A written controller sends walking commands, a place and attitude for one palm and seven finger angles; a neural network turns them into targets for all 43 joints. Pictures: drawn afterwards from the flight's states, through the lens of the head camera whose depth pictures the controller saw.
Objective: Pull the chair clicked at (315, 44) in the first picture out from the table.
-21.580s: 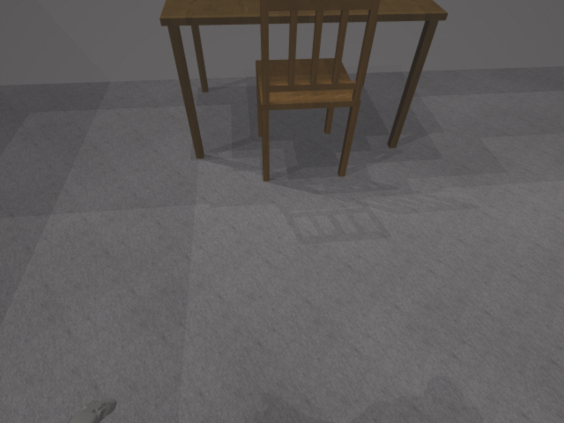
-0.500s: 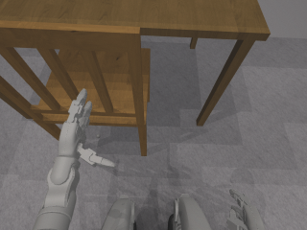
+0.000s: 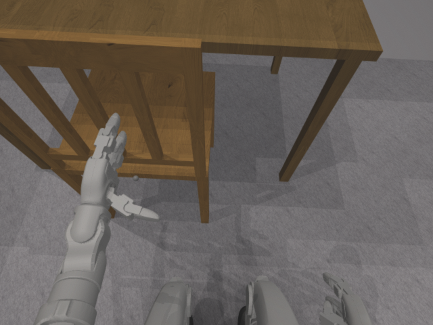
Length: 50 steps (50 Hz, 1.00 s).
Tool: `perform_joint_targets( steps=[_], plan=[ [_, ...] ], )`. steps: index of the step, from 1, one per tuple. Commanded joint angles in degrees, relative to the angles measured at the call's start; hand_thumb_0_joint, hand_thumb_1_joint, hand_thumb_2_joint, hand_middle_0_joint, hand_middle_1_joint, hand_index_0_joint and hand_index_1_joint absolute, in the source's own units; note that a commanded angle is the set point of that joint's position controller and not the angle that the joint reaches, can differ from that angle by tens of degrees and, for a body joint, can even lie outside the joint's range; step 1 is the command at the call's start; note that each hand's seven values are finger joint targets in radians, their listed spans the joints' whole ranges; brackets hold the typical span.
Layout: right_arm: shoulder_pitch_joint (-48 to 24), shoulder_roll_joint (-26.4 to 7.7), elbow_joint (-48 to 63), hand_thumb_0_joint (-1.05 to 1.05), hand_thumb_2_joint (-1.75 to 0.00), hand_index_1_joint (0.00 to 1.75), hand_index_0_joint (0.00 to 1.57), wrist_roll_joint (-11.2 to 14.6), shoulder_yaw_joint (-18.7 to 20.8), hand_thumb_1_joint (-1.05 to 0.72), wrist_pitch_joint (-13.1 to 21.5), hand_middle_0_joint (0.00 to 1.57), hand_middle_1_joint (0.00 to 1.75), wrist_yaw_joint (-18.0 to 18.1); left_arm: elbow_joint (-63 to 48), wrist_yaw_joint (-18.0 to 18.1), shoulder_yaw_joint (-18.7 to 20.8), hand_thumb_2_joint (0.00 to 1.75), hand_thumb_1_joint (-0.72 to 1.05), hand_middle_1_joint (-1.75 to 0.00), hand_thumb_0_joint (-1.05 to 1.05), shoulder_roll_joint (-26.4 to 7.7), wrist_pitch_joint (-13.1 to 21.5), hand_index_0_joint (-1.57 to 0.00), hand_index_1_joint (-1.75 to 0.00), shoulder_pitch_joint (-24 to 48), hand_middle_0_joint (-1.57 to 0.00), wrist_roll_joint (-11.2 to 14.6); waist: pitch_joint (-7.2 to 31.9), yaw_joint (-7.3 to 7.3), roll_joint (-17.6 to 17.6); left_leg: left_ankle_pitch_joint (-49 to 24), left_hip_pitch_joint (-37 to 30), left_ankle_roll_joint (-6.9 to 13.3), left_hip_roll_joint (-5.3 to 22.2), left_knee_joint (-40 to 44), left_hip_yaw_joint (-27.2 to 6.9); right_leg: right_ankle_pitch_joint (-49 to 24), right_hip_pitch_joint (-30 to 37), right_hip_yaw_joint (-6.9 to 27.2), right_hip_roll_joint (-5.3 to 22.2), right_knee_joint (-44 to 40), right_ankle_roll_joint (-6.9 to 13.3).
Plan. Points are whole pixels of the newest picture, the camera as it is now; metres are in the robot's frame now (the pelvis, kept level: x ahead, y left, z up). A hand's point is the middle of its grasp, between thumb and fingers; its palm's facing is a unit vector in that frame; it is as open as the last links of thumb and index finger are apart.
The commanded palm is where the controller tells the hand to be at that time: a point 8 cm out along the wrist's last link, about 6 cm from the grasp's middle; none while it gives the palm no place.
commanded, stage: push the fingers through the gap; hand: left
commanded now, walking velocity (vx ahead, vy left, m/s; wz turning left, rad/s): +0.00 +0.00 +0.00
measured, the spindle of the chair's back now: (100, 119) +0.50 +0.25 +0.02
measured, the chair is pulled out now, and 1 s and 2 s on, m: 0.00 0.00 0.00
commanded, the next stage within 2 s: hook a spindle and tug to test in 1.40 s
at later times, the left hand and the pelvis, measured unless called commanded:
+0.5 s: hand (145, 154) +0.42 +0.15 +0.03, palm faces -0.05 -1.00 -0.03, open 16.9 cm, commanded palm +0.40 +0.20 +0.03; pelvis +0.00 +0.01 +0.00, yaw -1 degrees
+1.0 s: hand (151, 129) +0.47 +0.14 +0.03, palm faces -0.04 -1.00 -0.05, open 16.9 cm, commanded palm +0.45 +0.19 +0.02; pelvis +0.00 +0.01 -0.01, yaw -1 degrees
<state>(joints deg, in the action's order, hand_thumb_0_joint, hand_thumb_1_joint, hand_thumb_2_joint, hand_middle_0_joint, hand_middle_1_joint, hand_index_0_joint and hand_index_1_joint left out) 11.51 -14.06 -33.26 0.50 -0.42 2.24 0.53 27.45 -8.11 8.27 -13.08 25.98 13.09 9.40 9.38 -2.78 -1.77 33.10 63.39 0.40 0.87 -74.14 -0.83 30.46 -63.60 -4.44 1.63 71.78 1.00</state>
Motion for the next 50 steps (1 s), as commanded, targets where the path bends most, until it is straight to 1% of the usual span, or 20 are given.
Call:
perform_joint_targets(
  steps=[1, 2, 3, 4, 5, 8, 10, 13, 15, 21, 23, 26, 28, 29, 33, 41, 42, 45, 46, 50],
  plan=[
    [2.2, -8.9, 7.5, 0.0, -0.9, 0.3, 0.2, 0.3, 3.5, -0.9, 2.6, 0.2, 0.3, 1.4, -12.1, -2.5, 0.5, 0.3, -0.5, -0.08, 0.0, -6.0, 1.3, -0.06, -0.08, 15.5, -0.06, 1.3, 23.6, -2.05, -1.3, -16.4, -13.6, 0.8, -1.1, 10.3, -0.8, -14.4, 16.1, 3.3, -1.2, -11.0, 0.6],
    [2.6, -8.8, 7.6, 0.0, -0.9, 0.3, 0.2, 0.2, 3.7, -0.9, 2.7, 0.2, 0.3, 1.5, -14.7, -2.4, 2.1, 0.3, -0.5, -0.08, 0.0, -7.7, 1.9, -0.06, -0.08, 15.6, -0.06, 1.5, 26.8, -1.14, -1.6, -19.0, -15.7, 0.6, -1.0, 10.6, -1.0, -16.5, 17.5, 3.4, -1.1, -10.6, 0.6],
    [2.6, -8.3, 7.5, 0.0, -0.9, 0.3, 0.2, 0.1, 3.5, -0.9, 2.8, 0.2, 0.3, 1.6, -15.7, -2.1, 1.1, 0.3, -0.5, -0.08, 0.0, -6.6, 2.3, -0.06, -0.08, 16.9, -0.06, 1.9, 27.4, -1.72, -1.8, -20.5, -16.6, 0.7, -1.0, 10.4, -1.0, -17.8, 17.7, 3.4, -1.2, -10.7, 0.4],
    [2.8, -8.3, 7.0, 0.0, -0.9, 0.3, 0.2, 0.0, 3.6, -0.9, 3.0, 0.2, 0.3, 1.7, -16.8, -1.4, 3.0, 0.3, -0.5, -0.08, 0.0, -8.5, 3.2, -0.06, -0.08, 18.5, -0.06, 2.0, 28.1, -1.53, -1.7, -21.1, -16.8, 0.6, -0.8, 10.1, -1.2, -18.2, 17.7, 3.3, -1.2, -10.2, 0.3],
    [2.9, -8.1, 6.3, 0.0, -0.9, 0.3, 0.2, -0.2, 3.5, -0.9, 3.1, 0.2, 0.3, 1.7, -16.0, -0.7, 3.0, 0.3, -0.5, -0.08, 0.0, -8.2, 3.8, -0.06, -0.08, 19.0, -0.06, 1.7, 27.2, -1.78, -2.4, -21.4, -16.9, 0.5, -0.8, 10.0, -1.2, -18.2, 16.7, 3.2, -1.3, -10.1, 0.3],
    [3.5, -8.0, 4.6, 0.0, -0.9, 0.3, 0.2, -0.6, 3.3, -0.9, 3.1, 0.2, 0.3, 1.5, -9.5, 1.5, 4.5, 0.3, -0.5, -0.08, 0.0, -8.3, 4.5, -0.06, -0.08, 20.7, -0.06, 0.6, 23.2, -2.85, 0.9, -18.8, -13.0, 0.5, -0.7, 9.3, -1.4, -15.9, 14.3, 2.8, -1.4, -9.4, 0.0],
    [3.9, -8.2, 4.4, 0.0, -0.9, 0.3, 0.2, -0.7, 3.3, -0.9, 2.7, 0.2, 0.3, 1.1, -5.1, 2.2, 4.7, 0.3, -0.5, -0.08, 0.0, -8.1, 4.1, -0.06, -0.08, 19.9, -0.06, -0.5, 21.4, -2.55, 0.9, -16.9, -11.1, 0.3, -0.9, 9.7, -1.2, -14.4, 13.8, 2.7, -1.4, -9.3, 0.1],
    [4.6, -8.6, 4.8, 0.0, -0.9, 0.3, 0.2, -0.7, 3.4, -0.9, 1.9, 0.2, 0.3, 0.4, -2.2, 1.6, 3.1, 0.3, -0.5, -0.08, 0.0, -7.1, 2.9, -0.06, -0.08, 21.2, -0.06, -1.5, 22.5, -2.66, -0.8, -17.8, -12.3, 0.2, -1.0, 10.1, -1.0, -15.0, 13.2, 2.6, -1.4, -9.3, 0.4],
    [5.0, -8.8, 5.2, 0.0, -0.9, 0.3, 0.2, -0.5, 3.5, -0.9, 1.3, 0.2, 0.3, 0.3, -0.8, 0.8, 3.4, 0.3, -0.5, -0.08, 0.0, -7.2, 1.9, -0.06, -0.08, 21.4, -0.06, -1.1, 23.0, -2.81, 0.6, -17.8, -12.0, 0.4, -1.0, 10.1, -0.6, -15.9, 14.7, 2.9, -1.5, -10.1, 0.3],
    [6.1, -8.7, 4.9, 0.0, -0.9, 0.3, 0.2, -0.6, 3.6, -0.9, 1.3, 0.2, 0.3, 0.8, -5.9, 0.6, 6.0, 0.3, -0.5, -0.08, 0.0, -10.7, 4.3, -0.06, -0.08, 28.1, -0.06, 0.2, 28.8, -2.94, -1.1, -23.2, -15.9, 0.4, -0.5, 9.8, -1.2, -20.0, 16.3, 3.0, -1.7, -9.2, 0.3],
    [6.5, -8.4, 3.8, 0.0, -0.9, 0.3, 0.2, -0.8, 3.6, -0.9, 1.4, 0.2, 0.3, 0.7, -5.7, 1.1, 4.7, 0.3, -0.5, -0.08, 0.0, -8.9, 5.3, -0.06, -0.08, 30.1, -0.06, -0.1, 28.5, -3.51, -2.6, -24.3, -17.7, 0.1, -0.4, 9.7, -1.5, -19.8, 14.4, 2.8, -1.6, -9.2, 0.2],
    [7.3, -8.8, 2.9, 0.0, -0.9, 0.3, 0.2, -1.0, 3.6, -0.9, 1.2, 0.2, 0.3, 0.6, -0.4, 1.5, 6.5, 0.3, -0.5, -0.08, 0.0, -10.9, 5.3, -0.06, -0.08, 29.0, -0.06, -1.0, 25.6, -3.59, -0.2, -22.6, -14.7, 0.2, -0.4, 9.7, -1.6, -18.6, 14.2, 2.5, -1.9, -9.0, 0.3],
    [7.4, -8.7, 2.9, 0.0, -0.9, 0.3, 0.2, -1.0, 3.7, -0.9, 0.7, 0.2, 0.3, 0.2, 2.9, 1.3, 5.4, 0.3, -0.5, -0.08, 0.0, -9.2, 4.8, -0.06, -0.08, 28.3, -0.06, -1.6, 23.7, -3.55, -0.7, -21.5, -14.1, 0.0, -0.5, 10.1, -1.5, -17.5, 12.8, 2.3, -1.8, -9.2, 0.4],
    [7.4, -8.7, 2.7, 0.0, -0.9, 0.3, 0.2, -1.0, 3.6, -0.9, 0.6, 0.2, 0.3, 0.0, 4.0, 1.1, 3.4, 0.3, -0.5, -0.08, 0.0, -7.0, 4.4, -0.06, -0.08, 30.2, -0.06, -1.6, 23.1, -4.55, -0.7, -20.7, -13.9, 0.2, -0.5, 10.0, -1.4, -17.0, 12.0, 2.3, -1.8, -9.5, 0.3],
    [8.2, -9.1, 3.0, 0.0, -0.9, 0.3, 0.2, -1.0, 3.8, -0.9, -0.1, 0.2, 0.3, -0.2, 4.1, 0.8, 3.8, 0.3, -0.5, -0.08, 0.0, -7.7, 4.1, -0.06, -0.08, 33.8, -0.06, -1.7, 25.3, -4.43, -2.3, -22.2, -16.6, 0.0, -0.3, 10.2, -1.8, -16.8, 10.9, 2.0, -1.8, -9.3, 0.6],
    [9.2, -9.0, 2.0, 0.0, -0.9, 0.3, 0.2, -1.8, 3.4, -0.9, -0.5, 0.2, 0.3, 0.2, 6.9, 2.7, 9.3, 0.3, -0.5, -0.08, 0.0, -14.6, 7.2, -0.06, -0.08, 42.9, -0.06, -2.9, 27.5, -5.03, -1.9, -21.6, -13.9, 0.4, -0.6, 8.5, -1.6, -17.4, 12.2, 2.9, -2.0, -8.3, 0.3],
    [9.3, -9.0, 2.1, 0.0, -0.9, 0.3, 0.2, -1.8, 3.4, -0.9, -0.7, 0.2, 0.3, 0.1, 8.1, 2.7, 9.5, 0.3, -0.5, -0.08, 0.0, -14.6, 7.3, -0.06, -0.08, 42.4, -0.06, -3.3, 28.0, -4.57, -3.0, -22.0, -14.4, 0.2, -0.6, 8.6, -1.5, -17.5, 12.1, 2.9, -2.0, -8.2, 0.4],
    [9.8, -9.0, 1.5, 0.0, -0.9, 0.3, 0.2, -2.0, 3.4, -0.9, -1.0, 0.2, 0.3, -0.1, 11.0, 1.9, 7.3, 0.3, -0.5, -0.08, 0.0, -12.4, 6.8, -0.06, -0.08, 45.5, -0.06, -3.6, 28.1, -6.11, -3.2, -21.7, -14.1, 0.4, -0.5, 8.0, -1.5, -17.6, 11.0, 2.9, -1.9, -8.2, 0.2],
    [10.3, -9.2, 1.5, 0.0, -0.9, 0.3, 0.2, -2.0, 3.4, -0.9, -1.1, 0.2, 0.3, -0.2, 12.2, 1.5, 7.3, 0.3, -0.5, -0.08, 0.0, -12.2, 6.5, -0.06, -0.08, 45.2, -0.06, -3.6, 28.6, -5.86, -4.5, -22.8, -14.9, 0.3, -0.5, 8.0, -1.7, -17.9, 10.5, 2.6, -2.0, -7.9, 0.5],
    [11.4, -9.6, 1.1, 0.0, -0.9, 0.3, 0.2, -2.0, 3.3, -0.9, -2.2, 0.2, 0.3, -0.3, 17.2, 0.6, 8.8, 0.3, -0.5, -0.08, 0.0, -13.9, 4.9, -0.06, -0.08, 47.7, -0.06, -3.3, 27.1, -6.77, -1.0, -20.9, -11.4, 0.7, -0.5, 7.7, -1.5, -17.6, 11.7, 2.9, -2.1, -8.6, 0.1]
  ],
)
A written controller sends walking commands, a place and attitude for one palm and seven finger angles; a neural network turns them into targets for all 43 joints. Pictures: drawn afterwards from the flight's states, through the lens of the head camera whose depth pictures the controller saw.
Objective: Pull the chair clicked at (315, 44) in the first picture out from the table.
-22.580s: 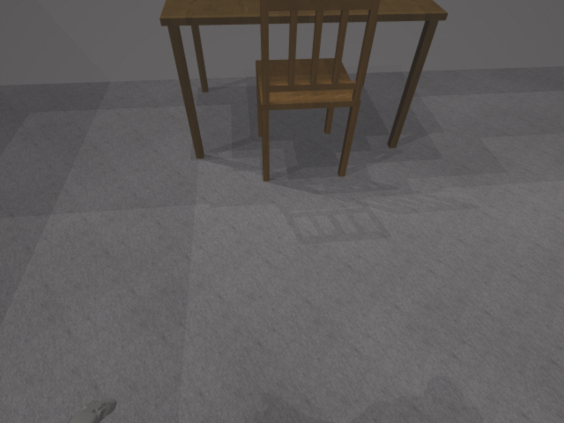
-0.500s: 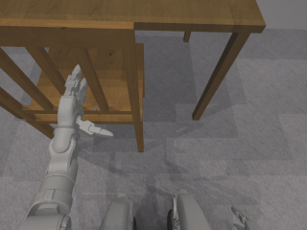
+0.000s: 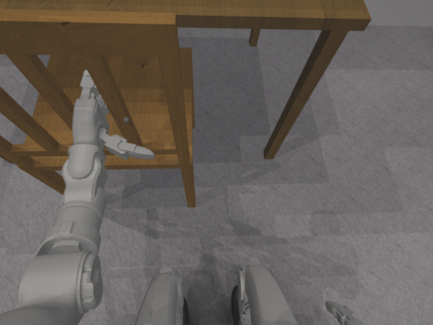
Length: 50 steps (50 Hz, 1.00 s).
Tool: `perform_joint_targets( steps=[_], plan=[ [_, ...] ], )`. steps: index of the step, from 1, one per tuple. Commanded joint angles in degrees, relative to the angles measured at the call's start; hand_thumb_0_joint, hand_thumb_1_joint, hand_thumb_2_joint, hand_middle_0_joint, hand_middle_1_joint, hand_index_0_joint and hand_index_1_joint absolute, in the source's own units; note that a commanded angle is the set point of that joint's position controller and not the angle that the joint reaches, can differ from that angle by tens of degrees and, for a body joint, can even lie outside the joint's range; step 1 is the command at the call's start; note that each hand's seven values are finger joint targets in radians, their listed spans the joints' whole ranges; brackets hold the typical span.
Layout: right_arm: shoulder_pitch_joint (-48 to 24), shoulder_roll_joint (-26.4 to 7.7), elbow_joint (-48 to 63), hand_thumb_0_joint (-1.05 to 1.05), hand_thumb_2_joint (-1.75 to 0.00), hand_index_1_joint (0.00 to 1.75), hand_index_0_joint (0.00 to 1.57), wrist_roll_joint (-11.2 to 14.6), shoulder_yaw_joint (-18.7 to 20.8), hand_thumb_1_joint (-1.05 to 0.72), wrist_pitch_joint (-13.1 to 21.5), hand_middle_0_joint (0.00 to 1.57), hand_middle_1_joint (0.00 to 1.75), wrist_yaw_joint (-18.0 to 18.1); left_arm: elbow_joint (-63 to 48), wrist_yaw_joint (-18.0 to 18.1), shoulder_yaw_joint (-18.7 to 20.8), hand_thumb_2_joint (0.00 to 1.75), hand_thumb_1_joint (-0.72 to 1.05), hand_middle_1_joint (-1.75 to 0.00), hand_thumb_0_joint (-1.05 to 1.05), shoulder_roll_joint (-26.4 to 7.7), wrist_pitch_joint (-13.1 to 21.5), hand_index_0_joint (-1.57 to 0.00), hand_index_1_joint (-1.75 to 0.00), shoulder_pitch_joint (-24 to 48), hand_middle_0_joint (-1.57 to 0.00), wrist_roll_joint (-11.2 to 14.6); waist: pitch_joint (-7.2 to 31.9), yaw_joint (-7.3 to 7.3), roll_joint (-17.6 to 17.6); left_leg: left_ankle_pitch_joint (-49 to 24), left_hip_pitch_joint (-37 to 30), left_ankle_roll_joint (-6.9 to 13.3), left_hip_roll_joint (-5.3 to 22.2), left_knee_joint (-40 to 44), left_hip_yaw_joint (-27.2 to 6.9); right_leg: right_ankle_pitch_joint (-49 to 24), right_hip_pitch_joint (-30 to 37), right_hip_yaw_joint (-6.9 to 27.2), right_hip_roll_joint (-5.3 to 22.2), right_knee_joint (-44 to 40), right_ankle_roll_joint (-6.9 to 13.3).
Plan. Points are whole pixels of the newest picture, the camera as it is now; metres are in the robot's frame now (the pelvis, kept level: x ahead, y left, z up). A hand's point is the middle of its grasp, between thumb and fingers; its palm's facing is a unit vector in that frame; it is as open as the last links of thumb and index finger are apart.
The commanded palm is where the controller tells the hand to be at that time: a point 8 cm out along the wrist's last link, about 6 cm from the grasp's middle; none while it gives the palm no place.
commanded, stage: push the fingers through the gap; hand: left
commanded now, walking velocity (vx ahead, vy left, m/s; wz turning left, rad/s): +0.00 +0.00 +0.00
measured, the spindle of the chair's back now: (66, 111) +0.50 +0.25 +0.03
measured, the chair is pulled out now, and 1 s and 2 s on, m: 0.00 0.00 0.04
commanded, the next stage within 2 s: hook a spindle and tug to test in 0.40 s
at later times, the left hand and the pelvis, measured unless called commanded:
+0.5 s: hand (129, 123) +0.46 +0.14 +0.03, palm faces -0.02 -1.00 -0.03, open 16.9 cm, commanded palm +0.44 +0.19 +0.03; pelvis +0.01 +0.00 +0.01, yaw +0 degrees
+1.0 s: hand (131, 119) +0.47 +0.14 +0.03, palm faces -0.01 -1.00 -0.02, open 13.2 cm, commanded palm +0.44 +0.18 +0.03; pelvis +0.00 +0.00 +0.00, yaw +0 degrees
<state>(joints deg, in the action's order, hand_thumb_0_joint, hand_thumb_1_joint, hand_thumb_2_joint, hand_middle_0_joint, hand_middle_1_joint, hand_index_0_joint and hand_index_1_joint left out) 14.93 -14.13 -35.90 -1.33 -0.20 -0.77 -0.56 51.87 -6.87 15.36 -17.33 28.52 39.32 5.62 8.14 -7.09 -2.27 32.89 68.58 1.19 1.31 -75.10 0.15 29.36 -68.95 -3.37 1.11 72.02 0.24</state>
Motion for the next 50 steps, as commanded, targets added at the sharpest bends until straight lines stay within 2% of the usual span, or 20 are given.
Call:
perform_joint_targets(
  steps=[1, 5, 6, 10, 12, 14, 17, 19, 20, 25, 27, 30, 32, 38, 40, 41, 42, 44, 49, 50],
  plan=[
    [8.2, -9.7, 4.1, 0.0, -0.9, 0.3, 0.2, -0.2, 3.2, -0.9, 0.7, 0.2, 0.3, 0.8, -8.0, -0.7, 2.8, 0.3, -0.5, -0.08, 0.0, -10.7, 2.6, -0.06, -0.08, 20.6, -0.06, 0.6, 29.8, -1.74, -1.0, -21.7, -17.3, 0.0, -1.0, 8.6, -2.4, -17.3, 17.8, 1.9, -1.7, -8.6, 1.0],
    [7.9, -9.1, 5.1, 0.0, -0.9, 0.3, 0.2, -0.2, 3.3, -0.9, 0.1, 0.2, 0.3, 0.3, -12.4, -0.5, 1.7, 0.3, -0.5, -0.08, 0.0, -8.9, 3.5, -0.06, -0.08, 19.3, -0.06, 1.0, 33.7, -0.88, -3.0, -25.3, -21.0, -0.3, -0.8, 9.1, -2.2, -20.1, 19.1, 1.8, -1.8, -8.8, 1.1],
    [8.2, -9.2, 4.9, 0.0, -0.9, 0.3, 0.2, -0.2, 3.3, -0.9, 0.0, 0.2, 0.3, 0.3, -11.6, -0.2, 1.9, 0.3, -0.5, -0.08, 0.0, -8.9, 3.5, -0.06, -0.08, 19.4, -0.06, 1.1, 33.0, -1.53, -1.4, -25.3, -20.3, -0.1, -0.8, 8.8, -2.5, -20.3, 18.9, 1.8, -2.0, -8.7, 1.0],
    [8.7, -9.1, 4.5, 0.0, -0.9, 0.3, 0.2, -0.3, 3.1, -0.9, -0.5, 0.2, 0.3, 0.3, -10.4, 0.8, 4.6, 0.3, -0.5, -0.08, 0.0, -12.4, 4.0, -0.06, -0.08, 18.7, -0.06, 0.1, 29.7, -1.25, 0.3, -22.1, -15.9, 0.1, -1.0, 9.0, -1.6, -19.6, 21.0, 2.4, -1.8, -9.2, 0.7],
    [8.5, -9.1, 4.9, 0.0, -0.9, 0.3, 0.2, -0.4, 3.1, -0.9, -0.6, 0.2, 0.3, 0.4, -12.2, 1.0, 5.0, 0.3, -0.5, -0.08, 0.0, -13.0, 4.6, -0.06, -0.08, 18.9, -0.06, -0.3, 31.5, -0.84, -1.3, -23.1, -17.1, 0.1, -1.0, 9.0, -1.5, -20.6, 21.5, 2.7, -1.8, -8.9, 0.8],
    [8.2, -8.8, 5.2, 0.0, -0.9, 0.3, 0.2, -0.3, 3.2, -0.9, -0.6, 0.2, 0.3, 0.1, -14.5, 0.6, 2.8, 0.3, -0.5, -0.08, 0.0, -10.5, 5.1, -0.06, -0.08, 18.0, -0.06, 0.0, 32.4, -0.58, -4.1, -25.8, -20.9, -0.4, -0.8, 9.6, -1.9, -21.4, 20.2, 2.1, -1.8, -8.9, 1.1],
    [8.2, -8.8, 4.8, 0.0, -0.9, 0.3, 0.2, -0.1, 3.4, -0.9, -0.6, 0.2, 0.3, -0.2, -13.8, 0.0, -0.1, 0.3, -0.5, -0.08, 0.0, -6.9, 4.5, -0.06, -0.08, 16.8, -0.06, 0.6, 30.6, -1.64, -3.3, -26.3, -22.5, -0.5, -0.5, 9.9, -2.2, -20.7, 18.2, 1.5, -2.0, -9.5, 1.0],
    [8.4, -9.2, 4.6, 0.0, -0.9, 0.3, 0.2, 0.0, 3.6, -0.9, -0.9, 0.2, 0.3, -0.2, -12.5, -0.1, 0.3, 0.3, -0.5, -0.08, 0.0, -7.3, 3.8, -0.06, -0.08, 15.1, -0.06, 0.6, 29.5, -1.4, -2.0, -25.2, -21.4, -0.5, -0.5, 10.1, -2.3, -19.8, 18.3, 1.4, -2.0, -9.6, 1.0],
    [8.1, -9.0, 4.5, 0.0, -0.9, 0.3, 0.2, 0.1, 3.6, -0.9, -0.9, 0.2, 0.3, -0.2, -12.3, -0.2, -0.8, 0.3, -0.5, -0.08, 0.0, -6.2, 3.5, -0.06, -0.08, 16.3, -0.06, 0.7, 28.0, -2.03, -2.4, -24.3, -20.9, -0.4, -0.5, 10.1, -2.2, -19.3, 17.6, 1.4, -2.0, -10.0, 1.0],
    [7.7, -9.1, 4.3, 0.0, -0.9, 0.3, 0.2, -0.1, 3.3, -0.9, -0.9, 0.2, 0.3, 0.1, -9.7, 0.9, 1.8, 0.3, -0.5, -0.08, 0.0, -8.7, 4.0, -0.06, -0.08, 17.9, -0.06, 0.4, 25.8, -1.92, 0.4, -20.0, -17.1, 0.0, -1.0, 9.9, -2.0, -16.4, 17.9, 1.8, -1.9, -10.1, 0.9],
    [7.6, -9.0, 4.6, 0.0, -0.9, 0.3, 0.2, -0.3, 3.2, -0.9, -0.8, 0.2, 0.3, 0.3, -11.6, 1.4, 2.7, 0.3, -0.5, -0.19, 0.0, -10.1, 5.5, -0.1, -0.19, 19.6, -0.1, -0.1, 27.8, -1.32, -2.3, -21.2, -18.7, -0.2, -1.1, 9.7, -2.1, -16.9, 17.2, 1.9, -1.7, -9.2, 1.1],
    [6.8, -8.7, 4.4, 0.0, -0.9, 0.3, 0.2, -0.6, 3.2, -0.9, -0.5, 0.2, 0.3, 0.0, -12.9, 1.5, 0.6, 0.3, -0.5, -0.35, 0.0, -8.1, 6.9, -0.15, -0.35, 21.6, -0.15, -0.3, 30.0, -1.82, -4.5, -22.3, -21.3, -0.5, -1.0, 9.1, -2.3, -16.9, 15.9, 1.8, -1.7, -8.9, 1.1],
    [7.0, -9.0, 4.5, 0.0, -0.9, 0.3, 0.2, -0.6, 3.3, -0.9, -0.6, 0.2, 0.3, 0.0, -12.4, 1.2, 0.9, 0.3, -0.5, -0.46, 0.0, -8.5, 6.9, -0.18, -0.46, 20.2, -0.18, -0.5, 31.0, -1.51, -4.2, -23.2, -21.5, -0.6, -0.9, 8.9, -2.5, -17.5, 16.3, 1.7, -1.8, -8.5, 1.2],
    [7.1, -9.5, 4.7, 0.0, -0.9, 0.3, 0.2, -0.2, 3.1, -0.9, -1.3, 0.2, 0.3, 0.4, -8.2, 0.2, 2.5, 0.3, -0.5, -0.79, 0.0, -10.1, 4.2, -0.29, -0.79, 19.4, -0.29, 0.2, 28.9, -1.72, -0.9, -19.7, -17.0, -0.1, -1.1, 9.1, -2.0, -16.3, 17.9, 2.0, -1.7, -9.2, 0.9],
    [7.0, -9.3, 4.9, 0.0, -0.9, 0.3, 0.2, -0.1, 3.1, -0.9, -1.3, 0.2, 0.3, 0.4, -9.1, -0.1, 0.9, 0.3, -0.5, -0.9, 0.0, -8.4, 4.0, -0.32, -0.9, 20.9, -0.32, 0.4, 29.3, -2.05, -1.7, -20.1, -18.0, -0.1, -1.1, 9.3, -2.2, -16.3, 17.4, 1.9, -1.8, -9.3, 0.9],
    [7.2, -9.3, 4.9, 0.0, -0.9, 0.3, 0.2, -0.2, 3.1, -0.9, -1.1, 0.2, 0.3, 0.5, -11.0, 0.0, 0.6, 0.32, -0.44, -0.96, 0.0, -8.1, 4.4, -0.34, -0.96, 22.8, -0.34, 0.6, 30.3, -2.43, -2.5, -21.2, -19.7, -0.2, -0.9, 9.3, -2.6, -16.5, 16.6, 1.6, -1.8, -9.0, 1.0],
    [7.2, -9.3, 5.0, 0.0, -0.9, 0.3, 0.2, -0.2, 3.2, -0.9, -1.0, 0.2, 0.3, 0.4, -12.7, 0.1, 0.9, 0.35, -0.39, -1.01, 0.0, -8.4, 4.7, -0.36, -1.01, 22.2, -0.36, 0.7, 32.3, -1.63, -4.0, -22.8, -21.7, -0.4, -0.8, 9.3, -2.8, -17.1, 16.6, 1.5, -1.8, -8.8, 1.1],
    [7.2, -9.2, 4.9, 0.0, -0.9, 0.3, 0.2, -0.3, 3.3, -0.9, -1.0, 0.2, 0.3, 0.3, -13.1, 0.4, 0.9, 0.4, -0.28, -1.12, 0.0, -8.0, 5.0, -0.39, -1.12, 20.8, -0.39, 0.9, 32.8, -1.48, -3.3, -23.8, -22.6, -0.6, -0.7, 9.2, -2.9, -17.5, 16.6, 1.4, -1.9, -9.0, 1.1],
    [7.6, -9.1, 4.0, 0.0, -0.9, 0.3, 0.2, -0.4, 3.3, -0.9, -1.3, 0.2, 0.3, 0.0, -10.3, 2.0, -1.0, 0.52, 0.0, -1.4, 0.0, -5.7, 4.3, -0.48, -1.4, 20.0, -0.48, -0.1, 28.3, -2.56, -2.0, -22.2, -20.4, -0.5, -0.7, 9.6, -2.9, -16.3, 15.2, 1.0, -1.9, -9.3, 0.9],
    [8.0, -9.2, 3.9, 0.0, -0.9, 0.3, 0.2, -0.4, 3.3, -0.9, -1.4, 0.2, 0.3, 0.0, -9.4, 2.4, 0.6, 0.54, 0.06, -1.45, 0.0, -7.2, 4.0, -0.5, -1.45, 19.2, -0.5, -0.3, 28.0, -2.19, -0.1, -21.4, -18.7, -0.3, -0.8, 9.5, -2.6, -16.4, 16.6, 1.2, -1.9, -9.4, 0.9]
  ],
)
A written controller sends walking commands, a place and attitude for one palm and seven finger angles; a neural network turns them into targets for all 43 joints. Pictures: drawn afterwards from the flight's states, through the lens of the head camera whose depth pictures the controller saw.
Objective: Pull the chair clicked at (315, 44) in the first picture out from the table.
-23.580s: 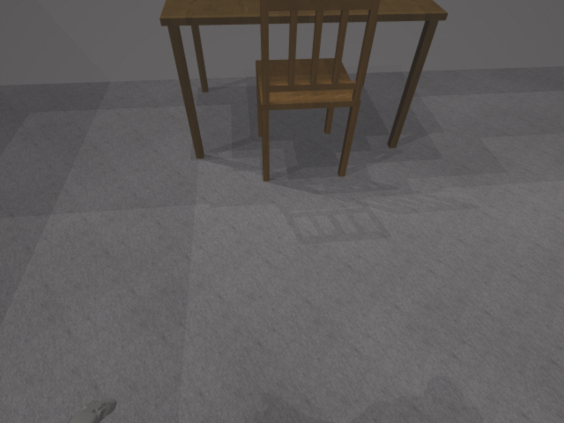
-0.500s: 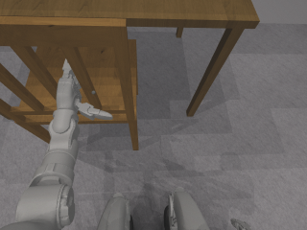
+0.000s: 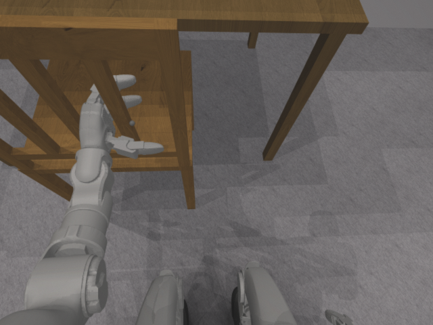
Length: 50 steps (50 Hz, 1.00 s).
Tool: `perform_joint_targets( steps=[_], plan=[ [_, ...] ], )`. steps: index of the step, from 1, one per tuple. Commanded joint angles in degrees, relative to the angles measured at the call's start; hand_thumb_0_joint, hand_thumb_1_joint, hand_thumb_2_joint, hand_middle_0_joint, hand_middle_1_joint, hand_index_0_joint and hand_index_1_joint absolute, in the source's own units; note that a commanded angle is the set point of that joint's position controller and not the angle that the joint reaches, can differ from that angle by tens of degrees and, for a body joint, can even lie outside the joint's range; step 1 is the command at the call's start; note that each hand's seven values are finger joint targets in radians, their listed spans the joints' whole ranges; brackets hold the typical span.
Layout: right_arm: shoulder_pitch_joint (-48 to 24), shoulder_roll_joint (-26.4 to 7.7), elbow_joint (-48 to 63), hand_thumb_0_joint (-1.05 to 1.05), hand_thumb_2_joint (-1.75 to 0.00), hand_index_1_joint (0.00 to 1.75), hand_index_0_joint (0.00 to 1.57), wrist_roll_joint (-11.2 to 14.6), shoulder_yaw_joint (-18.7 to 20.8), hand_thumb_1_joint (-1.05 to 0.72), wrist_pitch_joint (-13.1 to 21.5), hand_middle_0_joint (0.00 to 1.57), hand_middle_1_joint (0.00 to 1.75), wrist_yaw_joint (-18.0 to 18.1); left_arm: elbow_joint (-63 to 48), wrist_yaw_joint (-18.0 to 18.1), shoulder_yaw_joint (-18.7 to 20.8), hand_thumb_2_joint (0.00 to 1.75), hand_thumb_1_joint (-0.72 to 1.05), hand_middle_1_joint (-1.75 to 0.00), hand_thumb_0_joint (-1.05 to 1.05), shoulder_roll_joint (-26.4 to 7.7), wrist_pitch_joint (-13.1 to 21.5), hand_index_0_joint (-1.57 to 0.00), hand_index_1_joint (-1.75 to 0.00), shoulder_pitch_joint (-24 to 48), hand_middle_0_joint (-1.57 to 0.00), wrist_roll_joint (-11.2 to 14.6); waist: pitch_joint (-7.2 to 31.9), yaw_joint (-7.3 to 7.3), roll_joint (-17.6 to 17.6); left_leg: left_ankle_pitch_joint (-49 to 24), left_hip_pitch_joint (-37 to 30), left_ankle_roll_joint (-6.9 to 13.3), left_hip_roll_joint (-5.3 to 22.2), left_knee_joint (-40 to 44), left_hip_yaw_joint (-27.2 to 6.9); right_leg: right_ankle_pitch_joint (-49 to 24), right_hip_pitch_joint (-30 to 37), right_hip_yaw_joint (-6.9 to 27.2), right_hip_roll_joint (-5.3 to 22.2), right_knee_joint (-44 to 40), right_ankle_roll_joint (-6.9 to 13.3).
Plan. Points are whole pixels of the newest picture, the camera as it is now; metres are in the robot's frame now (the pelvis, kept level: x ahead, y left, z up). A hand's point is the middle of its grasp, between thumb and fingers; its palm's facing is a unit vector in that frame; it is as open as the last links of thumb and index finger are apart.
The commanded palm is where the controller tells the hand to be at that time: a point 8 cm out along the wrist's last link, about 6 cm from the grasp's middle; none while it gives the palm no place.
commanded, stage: hook a spindle and tug to test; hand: left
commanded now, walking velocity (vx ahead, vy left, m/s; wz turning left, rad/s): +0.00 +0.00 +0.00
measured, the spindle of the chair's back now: (68, 114) +0.49 +0.25 +0.02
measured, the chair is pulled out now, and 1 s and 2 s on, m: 0.00 0.04 0.17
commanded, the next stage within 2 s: step backward, pulling the chair out in 1.00 s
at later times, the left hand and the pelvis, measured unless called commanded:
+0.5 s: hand (132, 122) +0.47 +0.14 +0.03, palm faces +0.02 -1.00 -0.01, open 5.2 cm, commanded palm +0.43 +0.18 +0.03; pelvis +0.01 +0.00 +0.00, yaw +0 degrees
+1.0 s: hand (128, 145) +0.42 +0.14 +0.03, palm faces -0.01 -1.00 -0.01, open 5.2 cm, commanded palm +0.40 +0.18 +0.03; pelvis +0.03 +0.00 +0.02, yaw +0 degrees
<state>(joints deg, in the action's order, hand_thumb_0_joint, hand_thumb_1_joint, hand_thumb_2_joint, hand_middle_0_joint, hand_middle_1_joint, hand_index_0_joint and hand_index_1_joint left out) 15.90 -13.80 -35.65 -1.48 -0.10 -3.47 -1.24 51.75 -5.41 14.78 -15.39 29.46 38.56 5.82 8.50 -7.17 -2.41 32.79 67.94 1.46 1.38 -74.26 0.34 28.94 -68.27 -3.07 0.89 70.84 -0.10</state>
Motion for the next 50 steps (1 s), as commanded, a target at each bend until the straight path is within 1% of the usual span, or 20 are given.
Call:
perform_joint_targets(
  steps=[1, 4, 7, 9, 11, 14, 15, 17, 21, 24, 26, 28, 33, 35, 36, 37, 38, 40, 47, 50],
  plan=[
    [7.2, -9.8, 4.0, 0.0, -0.9, 0.3, 0.2, -0.3, 3.2, -0.9, 1.2, 0.2, 0.3, 0.7, -8.3, 1.2, 2.4, 0.56, 0.12, -1.45, 0.0, -10.8, 2.9, -0.5, -1.45, 18.7, -0.5, -0.9, 27.4, -1.71, 0.2, -21.0, -17.2, -0.5, -0.9, 8.8, -2.7, -15.9, 16.2, 1.0, -1.8, -8.0, 1.3],
    [6.7, -9.2, 4.4, 0.0, -0.9, 0.3, 0.2, -0.3, 3.2, -0.9, 1.1, 0.2, 0.3, 0.4, -10.2, 0.9, -0.1, 0.64, 0.28, -1.45, 0.0, -8.2, 3.7, -0.5, -1.45, 20.3, -0.5, -1.2, 27.8, -1.84, -2.2, -21.3, -18.5, -0.6, -1.0, 8.9, -2.4, -16.2, 15.7, 1.2, -1.6, -8.2, 1.4],
    [6.8, -9.6, 4.3, 0.0, -0.9, 0.3, 0.2, -0.3, 3.2, -0.9, 1.0, 0.2, 0.3, 0.6, -10.2, 0.6, 1.6, 0.71, 0.45, -1.45, 0.0, -10.1, 4.2, -0.5, -1.45, 21.0, -0.5, -0.7, 28.7, -1.84, -1.9, -21.8, -19.1, -0.6, -0.9, 8.6, -2.7, -16.2, 15.5, 1.2, -1.8, -7.9, 1.5],
    [6.7, -9.2, 4.4, 0.0, -0.9, 0.3, 0.2, -0.4, 3.2, -0.9, 1.1, 0.2, 0.3, 0.5, -11.7, 0.3, 0.4, 0.76, 0.56, -1.45, 0.0, -8.8, 4.3, -0.5, -1.45, 20.8, -0.5, -0.4, 30.2, -1.6, -4.5, -24.1, -21.4, -0.9, -0.8, 8.8, -2.8, -17.6, 15.4, 1.0, -1.7, -7.7, 1.6],
    [6.7, -9.4, 4.7, 0.0, -0.9, 0.3, 0.2, -0.3, 3.3, -0.9, 1.0, 0.2, 0.3, 0.4, -12.2, 0.1, 0.0, 0.8, 0.68, -1.45, 0.0, -8.4, 4.1, -0.5, -1.45, 19.6, -0.5, -0.3, 31.0, -1.47, -4.3, -25.5, -22.8, -1.1, -0.6, 8.8, -3.2, -17.9, 14.9, 0.8, -1.8, -7.5, 1.7],
    [6.7, -9.4, 4.2, 0.0, -0.9, 0.3, 0.2, -0.2, 3.3, -0.9, 0.9, 0.2, 0.3, 0.4, -11.4, 0.4, -1.2, 0.88, 0.84, -1.45, 0.0, -7.2, 3.6, -0.5, -1.45, 21.0, -0.5, -0.4, 28.5, -2.44, -2.3, -23.4, -21.2, -0.9, -0.6, 9.0, -3.3, -16.5, 14.3, 0.6, -1.8, -8.0, 1.5],
    [6.8, -9.4, 4.2, 0.0, -0.9, 0.3, 0.2, -0.3, 3.4, -0.9, 0.9, 0.2, 0.3, 0.5, -11.8, 0.7, 0.0, 0.9, 0.9, -1.45, 0.0, -8.4, 3.7, -0.5, -1.45, 21.0, -0.5, -0.4, 29.2, -2.0, -2.8, -23.4, -20.9, -0.8, -0.6, 8.9, -3.1, -16.9, 15.1, 0.8, -1.8, -7.9, 1.5],
    [6.8, -9.4, 4.1, 0.0, -0.9, 0.3, 0.2, -0.3, 3.4, -0.9, 0.9, 0.2, 0.3, 0.5, -12.1, 0.8, -1.4, 0.9, 0.9, -1.45, 0.0, -7.0, 3.8, -0.5, -1.45, 21.7, -0.5, -0.6, 29.6, -2.6, -3.1, -24.4, -22.2, -0.9, -0.5, 8.7, -3.4, -17.2, 13.7, 0.6, -1.7, -7.7, 1.5],
    [6.7, -9.2, 4.9, 0.0, -0.9, 0.3, 0.2, -0.2, 3.6, -0.9, 1.0, 0.2, 0.3, 0.2, -13.8, 0.6, -1.8, 0.9, 0.9, -1.45, 0.0, -5.7, 3.6, -0.5, -1.45, 16.3, -0.5, -0.1, 31.5, -1.33, -2.3, -27.3, -22.8, -0.8, -0.6, 8.9, -3.0, -20.2, 16.6, 0.7, -1.8, -7.7, 1.5],
    [6.4, -9.0, 5.1, 0.0, -0.9, 0.3, 0.2, 0.0, 3.6, -0.9, 0.7, 0.2, 0.3, 0.1, -14.8, 0.4, -1.2, 0.9, 0.9, -1.45, 0.0, -6.6, 3.3, -0.5, -1.45, 13.5, -0.5, -0.1, 30.9, -0.63, -1.6, -26.9, -21.7, -0.8, -0.7, 9.2, -2.4, -21.0, 18.4, 1.0, -1.7, -8.1, 1.4],
    [6.2, -9.0, 5.2, 0.0, -0.9, 0.3, 0.2, 0.0, 3.6, -0.9, 0.8, 0.2, 0.3, 0.0, -15.1, 0.3, -2.2, 0.9, 0.9, -1.45, 0.0, -5.9, 3.2, -0.5, -1.45, 12.9, -0.5, -0.4, 29.8, -0.88, -2.0, -26.4, -21.5, -0.7, -0.7, 9.2, -2.4, -20.7, 17.8, 0.9, -1.8, -8.0, 1.6],
    [6.0, -8.9, 5.4, 0.0, -0.9, 0.3, 0.2, 0.1, 3.5, -0.9, 0.7, 0.2, 0.3, 0.0, -15.2, 0.3, -1.0, 0.9, 0.9, -1.45, 0.0, -7.3, 3.1, -0.5, -1.45, 11.6, -0.5, -0.4, 29.1, -0.39, -1.1, -25.2, -19.5, -0.6, -0.9, 9.2, -1.9, -21.1, 19.6, 1.4, -1.8, -8.2, 1.4],
    [5.4, -8.4, 6.5, 0.0, -0.9, 0.3, 0.2, 0.4, 3.7, -0.9, 1.2, 0.2, 0.3, -0.2, -20.6, -0.4, -2.0, 0.9, 0.9, -1.45, 0.0, -5.3, 3.1, -0.5, -1.45, 4.1, -0.5, 1.0, 31.9, 1.07, -2.1, -30.5, -22.4, -0.8, -0.8, 9.7, -1.4, -26.1, 22.6, 1.4, -1.6, -8.3, 1.5],
    [5.2, -8.4, 7.0, 0.0, -0.9, 0.3, 0.2, 0.5, 3.7, -0.9, 1.3, 0.2, 0.3, -0.3, -21.9, -0.6, -1.8, 0.9, 0.9, -1.45, 0.0, -5.5, 2.7, -0.5, -1.45, 1.2, -0.5, 1.4, 30.9, 1.32, -0.5, -30.5, -21.5, -0.7, -0.7, 10.1, -1.3, -27.1, 24.0, 1.4, -1.7, -8.5, 1.5],
    [5.1, -8.5, 7.0, 0.0, -0.9, 0.3, 0.2, 0.6, 3.7, -0.9, 1.4, 0.2, 0.3, -0.2, -23.0, -0.5, -1.8, 0.9, 0.9, -1.45, 0.0, -6.0, 2.7, -0.5, -1.45, 0.4, -0.5, 1.5, 30.6, 1.48, -1.2, -31.5, -22.0, -0.8, -0.6, 10.2, -1.5, -27.4, 23.7, 1.3, -1.8, -8.3, 1.6],
    [5.0, -8.2, 7.2, 0.0, -0.9, 0.3, 0.2, 0.7, 3.7, -0.9, 1.4, 0.2, 0.3, -0.3, -24.0, -0.6, -3.2, 0.9, 0.9, -1.45, 0.0, -4.1, 2.6, -0.5, -1.45, -0.8, -0.5, 1.6, 30.3, 1.3, -1.4, -31.9, -22.6, -0.8, -0.6, 10.3, -1.3, -27.7, 23.5, 1.3, -1.7, -8.5, 1.5],
    [4.8, -8.1, 7.3, 0.0, -0.9, 0.3, 0.2, 0.7, 3.8, -0.9, 1.6, 0.2, 0.3, -0.4, -25.6, -0.5, -2.6, 0.9, 0.9, -1.45, 0.0, -4.8, 2.6, -0.5, -1.45, -1.8, -0.5, 1.9, 30.4, 1.91, -1.9, -32.1, -22.5, -0.9, -0.6, 10.5, -1.3, -28.1, 24.3, 1.3, -1.6, -8.5, 1.5],
    [4.7, -8.2, 7.3, 0.0, -0.9, 0.3, 0.2, 0.8, 3.9, -0.9, 1.7, 0.2, 0.3, -0.3, -26.1, -0.4, -2.9, 0.9, 0.9, -1.45, 0.0, -4.4, 2.4, -0.5, -1.45, -3.9, -0.5, 2.1, 29.0, 1.56, 0.3, -32.1, -21.6, -0.8, -0.6, 10.6, -1.2, -29.0, 25.1, 1.3, -1.6, -8.8, 1.4],
    [3.9, -7.7, 7.7, 0.0, -0.9, 0.3, 0.2, 0.8, 4.2, -0.9, 2.7, 0.2, 0.3, -0.4, -33.6, -0.2, -6.5, 0.9, 0.9, -1.45, 0.0, -1.2, 2.8, -0.5, -1.45, -10.0, -0.5, 2.4, 29.2, 1.98, -2.9, -38.8, -27.0, -1.4, 0.1, 10.5, -2.0, -30.0, 22.5, 0.7, -1.4, -8.3, 1.5],
    [3.5, -8.0, 6.9, 0.0, -0.9, 0.3, 0.2, 0.7, 4.2, -0.9, 3.1, 0.2, 0.3, 0.0, -32.1, 0.2, -5.8, 0.9, 0.9, -1.45, 0.0, -2.0, 2.8, -0.5, -1.45, -7.2, -0.5, 2.1, 26.7, 0.97, 0.4, -32.9, -23.3, -1.1, -0.3, 9.9, -2.0, -28.0, 22.3, 0.8, -1.4, -8.2, 1.3]
  ],
)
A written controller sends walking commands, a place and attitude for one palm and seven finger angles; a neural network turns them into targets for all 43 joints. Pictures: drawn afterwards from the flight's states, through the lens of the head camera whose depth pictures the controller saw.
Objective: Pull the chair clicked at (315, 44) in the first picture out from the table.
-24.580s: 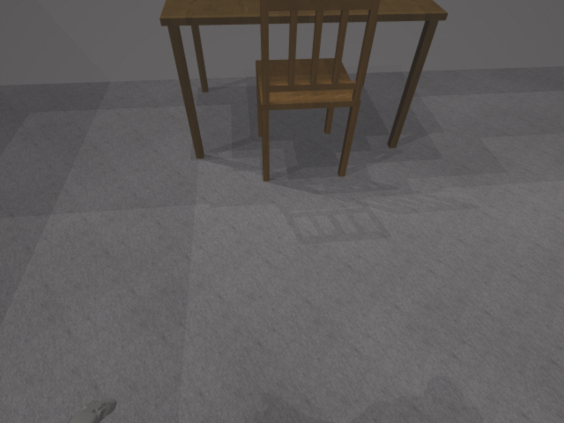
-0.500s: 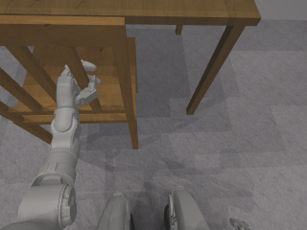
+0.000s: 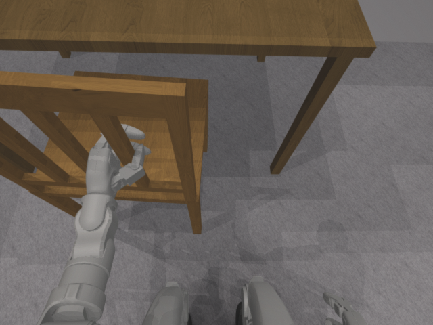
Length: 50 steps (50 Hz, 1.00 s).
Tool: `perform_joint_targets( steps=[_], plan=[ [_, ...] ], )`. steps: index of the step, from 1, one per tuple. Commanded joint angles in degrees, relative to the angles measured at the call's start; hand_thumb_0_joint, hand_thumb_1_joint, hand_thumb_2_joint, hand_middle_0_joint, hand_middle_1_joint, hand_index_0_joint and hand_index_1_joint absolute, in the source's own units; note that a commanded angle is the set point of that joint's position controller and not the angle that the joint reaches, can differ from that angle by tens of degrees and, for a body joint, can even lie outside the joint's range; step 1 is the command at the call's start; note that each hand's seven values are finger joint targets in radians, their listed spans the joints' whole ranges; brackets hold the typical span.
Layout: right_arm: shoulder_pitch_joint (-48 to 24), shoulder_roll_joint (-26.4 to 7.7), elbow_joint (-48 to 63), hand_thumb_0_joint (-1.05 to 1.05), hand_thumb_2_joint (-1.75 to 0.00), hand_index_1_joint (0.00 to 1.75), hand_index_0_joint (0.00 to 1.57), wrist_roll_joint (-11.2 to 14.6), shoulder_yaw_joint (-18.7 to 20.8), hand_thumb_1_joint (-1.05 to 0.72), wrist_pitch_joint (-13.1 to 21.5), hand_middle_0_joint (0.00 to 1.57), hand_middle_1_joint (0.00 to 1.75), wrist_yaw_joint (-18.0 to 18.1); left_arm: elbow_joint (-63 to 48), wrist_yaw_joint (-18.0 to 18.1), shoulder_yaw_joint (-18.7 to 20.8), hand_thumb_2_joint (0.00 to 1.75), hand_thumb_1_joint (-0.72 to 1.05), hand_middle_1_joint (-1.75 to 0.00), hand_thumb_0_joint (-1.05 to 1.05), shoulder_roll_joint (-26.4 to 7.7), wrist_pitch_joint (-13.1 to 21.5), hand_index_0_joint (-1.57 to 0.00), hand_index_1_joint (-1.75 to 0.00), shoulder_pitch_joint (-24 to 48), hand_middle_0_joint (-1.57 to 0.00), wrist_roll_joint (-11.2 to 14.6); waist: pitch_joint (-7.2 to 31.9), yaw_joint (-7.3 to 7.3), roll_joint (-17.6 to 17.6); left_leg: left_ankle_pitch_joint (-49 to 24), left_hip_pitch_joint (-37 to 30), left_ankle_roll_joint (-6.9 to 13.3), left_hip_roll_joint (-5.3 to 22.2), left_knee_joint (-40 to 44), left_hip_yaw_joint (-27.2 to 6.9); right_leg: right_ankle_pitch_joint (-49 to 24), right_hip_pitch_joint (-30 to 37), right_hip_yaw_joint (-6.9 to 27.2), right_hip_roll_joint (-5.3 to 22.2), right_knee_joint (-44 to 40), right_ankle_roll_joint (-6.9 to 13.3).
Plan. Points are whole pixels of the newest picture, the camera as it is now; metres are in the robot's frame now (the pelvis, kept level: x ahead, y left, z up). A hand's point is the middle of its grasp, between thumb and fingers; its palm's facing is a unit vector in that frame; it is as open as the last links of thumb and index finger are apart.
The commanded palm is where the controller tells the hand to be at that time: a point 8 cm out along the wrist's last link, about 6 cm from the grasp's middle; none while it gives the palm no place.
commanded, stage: step backward, pulling the chair out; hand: left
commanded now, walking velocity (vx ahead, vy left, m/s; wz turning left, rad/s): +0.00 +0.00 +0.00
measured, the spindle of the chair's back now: (76, 152) +0.42 +0.26 +0.01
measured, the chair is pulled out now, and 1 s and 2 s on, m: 0.04 0.17 0.23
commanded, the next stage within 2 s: none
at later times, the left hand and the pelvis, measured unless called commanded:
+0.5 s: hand (137, 180) +0.36 +0.14 +0.03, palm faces +0.00 -1.00 -0.09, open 5.3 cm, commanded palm +0.33 +0.19 +0.02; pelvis -0.01 +0.01 +0.08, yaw -1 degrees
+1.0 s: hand (155, 235) +0.27 +0.10 +0.03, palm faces -0.04 -0.99 -0.14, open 5.4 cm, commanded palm +0.26 +0.15 +0.03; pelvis -0.07 +0.00 +0.09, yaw -2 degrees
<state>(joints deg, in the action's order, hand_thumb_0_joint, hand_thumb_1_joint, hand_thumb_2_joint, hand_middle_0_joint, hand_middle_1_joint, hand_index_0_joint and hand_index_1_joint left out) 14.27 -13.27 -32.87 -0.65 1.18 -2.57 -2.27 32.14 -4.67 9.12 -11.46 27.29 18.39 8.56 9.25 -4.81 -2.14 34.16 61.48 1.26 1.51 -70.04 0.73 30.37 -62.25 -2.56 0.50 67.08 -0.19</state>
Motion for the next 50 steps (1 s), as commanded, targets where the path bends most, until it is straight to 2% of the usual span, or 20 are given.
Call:
perform_joint_targets(
  steps=[1, 5, 6, 7, 9, 11, 12, 14, 15, 17, 18, 21, 23, 25, 29, 31, 34, 38, 46, 50],
  plan=[
    [4.8, -8.6, 3.9, 0.0, -0.9, 0.3, 0.2, -0.2, 2.9, -0.9, 2.3, 0.2, 0.3, 1.3, -12.5, -0.4, 0.4, 0.9, 0.9, -1.45, 0.0, -7.1, 5.2, -0.5, -1.45, 14.5, -0.5, -0.9, 25.5, -1.52, -0.6, -33.8, -16.2, -0.9, -0.5, 5.4, -2.5, -29.1, 15.4, 0.4, -0.9, -4.0, 1.5],
    [4.0, -8.4, 2.9, 0.0, -0.9, 0.3, 0.2, -0.5, 2.7, -0.9, 2.8, 0.2, 0.3, 1.8, -11.2, -0.5, -0.5, 0.9, 0.9, -1.45, 0.0, -5.7, 5.5, -0.5, -1.45, 19.6, -0.5, -1.1, 26.2, -2.24, -2.4, -32.8, -16.8, -1.2, -0.8, 4.4, -2.7, -27.3, 13.0, 0.3, -0.6, -3.3, 1.5],
    [6.8, -7.4, 9.6, 0.0, -0.9, 0.3, 0.2, 2.2, 2.3, -0.9, -1.1, 0.2, 0.3, 3.8, -19.9, 5.4, 4.6, 0.9, 0.9, -1.45, 0.0, -20.7, -1.9, -0.5, -1.45, 22.7, -0.5, -7.1, 38.6, 1.9, -2.7, -30.6, -33.5, -0.1, -0.6, 16.4, -0.8, -32.3, 37.4, 5.0, 2.7, -14.7, 2.4],
    [6.6, -7.0, 10.8, 0.0, -0.9, 0.3, 0.2, 3.1, 2.6, -0.9, -2.0, 0.2, 0.3, 5.6, -25.7, 7.3, 1.2, 0.9, 0.9, -1.45, 0.0, -17.1, -5.3, -0.5, -1.45, 24.4, -0.5, -6.6, 38.7, 0.55, -5.3, -32.0, -36.3, 0.2, -1.1, 19.1, 0.1, -40.3, 42.0, 5.5, 2.9, -18.2, 2.0],
    [5.1, -6.6, 10.3, 0.0, -0.9, 0.3, 0.2, 3.5, 2.1, -0.9, -2.6, 0.2, 0.3, 7.2, -21.3, 8.9, -0.5, 0.9, 0.9, -1.45, 0.0, -13.2, -9.8, -0.5, -1.45, 15.5, -0.5, -6.9, 33.5, 0.32, -4.9, -35.8, -35.5, -0.1, -0.4, 21.0, -0.7, -46.9, 41.2, 5.0, 4.2, -18.4, 1.9],
    [3.4, -6.6, 8.9, 0.0, -0.9, 0.3, 0.2, 3.6, 1.0, -0.9, -3.8, 0.2, 0.3, 8.3, -12.8, 9.9, -3.4, 0.9, 0.9, -1.45, 0.0, -9.6, -13.4, -0.5, -1.45, 10.1, -0.5, -7.0, 26.0, 0.35, -2.3, -38.7, -35.7, 0.0, 1.5, 24.4, -3.0, -44.4, 38.7, 3.9, 4.2, -19.9, 1.4],
    [3.8, -6.6, 7.5, 0.0, -0.9, 0.3, 0.2, 3.5, 0.8, -0.9, -4.2, 0.2, 0.3, 8.6, -8.4, 10.1, -4.9, 0.9, 0.9, -1.45, 0.0, -7.9, -14.7, -0.5, -1.45, 10.0, -0.5, -7.2, 21.4, -0.12, 0.1, -39.5, -34.5, 0.1, 2.5, 25.5, -3.0, -45.0, 38.8, 3.5, 4.5, -21.1, 0.8],
    [4.5, -7.3, 5.3, 0.0, -0.9, 0.3, 0.2, 3.3, 0.8, -0.9, -4.7, 0.2, 0.3, 8.9, -0.4, 10.7, -5.9, 0.9, 0.9, -1.45, 0.0, -7.4, -16.0, -0.5, -1.45, 13.7, -0.5, -7.4, 16.8, -0.79, 5.1, -35.3, -33.1, -0.1, 3.3, 27.5, -1.8, -48.2, 41.1, 4.5, 6.1, -24.7, 0.1],
    [4.8, -7.8, 4.6, 0.0, -0.9, 0.3, 0.2, 3.2, 0.8, -0.9, -4.7, 0.2, 0.3, 9.1, 1.6, 10.7, -6.1, 0.9, 0.9, -1.45, 0.0, -7.7, -15.6, -0.5, -1.45, 16.3, -0.5, -7.3, 16.5, -0.6, 4.6, -37.0, -34.1, -0.2, 4.1, 29.3, -2.4, -49.1, 41.8, 4.6, 6.5, -25.3, -0.1],
    [5.0, -7.9, 3.3, 0.0, -0.9, 0.3, 0.2, 2.9, 0.9, -0.9, -4.3, 0.2, 0.3, 9.5, 5.0, 10.9, -5.9, 0.9, 0.9, -1.45, 0.0, -8.2, -14.4, -0.5, -1.45, 19.0, -0.5, -7.8, 16.1, -0.02, -2.6, -46.5, -39.9, -0.3, 5.9, 31.6, -3.6, -47.4, 40.0, 4.3, 5.7, -25.9, -0.2],
    [4.9, -7.8, 2.9, 0.0, -0.9, 0.3, 0.2, 2.7, 1.0, -0.9, -4.2, 0.2, 0.3, 9.6, 6.3, 10.6, -6.3, 0.9, 0.9, -1.45, 0.0, -7.9, -13.7, -0.5, -1.45, 19.8, -0.5, -7.7, 15.7, 0.32, -6.2, -51.5, -43.1, -0.2, 6.9, 32.1, -4.5, -44.4, 38.3, 4.0, 5.2, -26.1, -0.3],
    [4.3, -7.7, 2.1, 0.0, -0.9, 0.3, 0.2, 2.3, 1.4, -0.9, -4.2, 0.2, 0.3, 9.2, 9.6, 9.9, -7.2, 0.9, 0.9, -1.45, 0.0, -6.7, -12.6, -0.5, -1.45, 19.8, -0.5, -7.8, 14.5, 1.01, -11.6, -60.0, -49.8, 0.6, 9.6, 33.9, -7.2, -29.0, 35.9, 3.3, 3.1, -27.0, -0.1],
    [3.4, -7.6, 2.1, 0.0, -0.9, 0.3, 0.2, 2.0, 1.4, -0.9, -4.0, 0.2, 0.3, 8.7, 11.4, 9.6, -7.7, 0.9, 0.9, -1.45, 0.0, -5.5, -12.0, -0.5, -1.45, 18.9, -0.5, -7.7, 12.5, 1.44, -13.1, -59.0, -50.6, 0.9, 10.6, 35.9, -8.2, -22.3, 36.1, 2.8, 2.2, -27.2, 0.3],
    [2.6, -7.6, 2.1, 0.0, -0.9, 0.3, 0.2, 1.7, 1.4, -0.9, -3.7, 0.2, 0.3, 8.6, 11.7, 9.6, -7.4, 0.9, 0.9, -1.45, 0.0, -5.6, -11.3, -0.5, -1.45, 18.2, -0.5, -7.7, 11.4, 1.83, -13.2, -56.6, -50.2, 1.2, 11.4, 37.3, -8.1, -21.5, 37.7, 2.7, 2.2, -27.6, 0.5],
    [2.1, -7.9, 2.3, 0.0, -0.9, 0.3, 0.2, 1.7, 1.4, -0.9, -3.2, 0.2, 0.3, 8.8, 10.2, 9.5, -6.4, 0.9, 0.9, -1.45, 0.0, -6.7, -10.4, -0.5, -1.45, 16.3, -0.5, -7.6, 11.2, 2.05, -7.9, -54.2, -47.3, 0.5, 11.1, 37.2, -6.7, -34.0, 43.5, 3.8, 3.2, -30.4, 0.7],
    [2.2, -8.1, 2.5, 0.0, -0.9, 0.3, 0.2, 2.1, 1.8, -0.9, -3.1, 0.2, 0.3, 9.3, 9.9, 9.6, -5.5, 0.9, 0.9, -1.45, 0.0, -8.0, -10.4, -0.5, -1.45, 14.8, -0.5, -7.5, 13.3, 2.07, -3.3, -50.3, -45.6, -0.5, 10.1, 36.3, -5.6, -42.9, 47.0, 4.8, 4.3, -31.1, 1.2],
    [2.5, -7.8, 1.6, 0.0, -0.9, 0.3, 0.2, 2.5, 2.0, -0.9, -2.6, 0.2, 0.3, 9.9, 10.1, 9.9, -6.4, 0.9, 0.9, -1.45, 0.0, -7.5, -10.1, -0.5, -1.45, 15.5, -0.5, -7.1, 14.6, 1.52, 0.0, -41.0, -44.5, -1.6, 7.9, 35.9, -3.3, -47.8, 48.3, 7.1, 7.0, -32.4, 2.0],
    [2.1, -7.7, 0.1, 0.0, -0.9, 0.3, 0.2, 2.8, 1.7, -0.9, -1.6, 0.2, 0.3, 10.4, 11.4, 10.6, -6.8, 0.9, 0.9, -1.45, 0.0, -8.4, -9.7, -0.5, -1.45, 16.8, -0.5, -7.2, 14.1, 1.58, -2.4, -34.1, -44.8, -1.3, 6.9, 37.5, -2.4, -42.2, 47.1, 7.6, 7.4, -33.9, 1.4],
    [1.0, -8.3, -1.6, 0.0, -0.9, 0.3, 0.2, 3.6, 1.7, -0.9, 0.6, 0.2, 0.3, 10.9, 14.2, 11.6, -7.8, 0.9, 0.9, -1.45, 0.0, -9.5, -9.3, -0.5, -1.45, 19.6, -0.5, -7.0, 9.2, 1.8, 3.0, -17.7, -45.0, -1.1, 2.7, 36.9, -1.4, -21.3, 42.7, 12.5, 10.8, -44.9, 2.0],
    [0.3, -8.1, -1.8, 0.0, -0.9, 0.3, 0.2, 3.9, 1.0, -0.9, 1.8, 0.2, 0.3, 10.8, 15.3, 11.7, -10.2, 0.9, 0.9, -1.45, 0.0, -6.6, -9.2, -0.5, -1.45, 21.0, -0.5, -6.9, 6.2, 2.05, 4.5, -12.6, -45.3, -0.5, 3.0, 39.6, -2.2, -9.8, 40.4, 11.5, 10.1, -48.1, 1.5]
  ],
)
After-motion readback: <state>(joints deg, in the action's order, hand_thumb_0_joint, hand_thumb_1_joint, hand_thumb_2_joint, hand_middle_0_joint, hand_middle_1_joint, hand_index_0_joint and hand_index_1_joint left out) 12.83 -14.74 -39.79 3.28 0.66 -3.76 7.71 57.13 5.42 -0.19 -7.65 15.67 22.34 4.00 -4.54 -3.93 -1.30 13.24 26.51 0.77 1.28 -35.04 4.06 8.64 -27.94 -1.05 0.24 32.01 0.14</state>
